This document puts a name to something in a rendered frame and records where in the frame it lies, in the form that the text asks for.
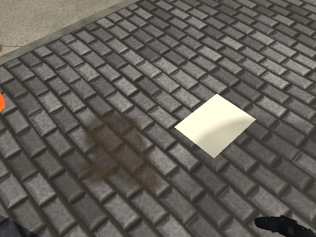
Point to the robot right hand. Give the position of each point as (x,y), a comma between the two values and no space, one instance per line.
(283,225)

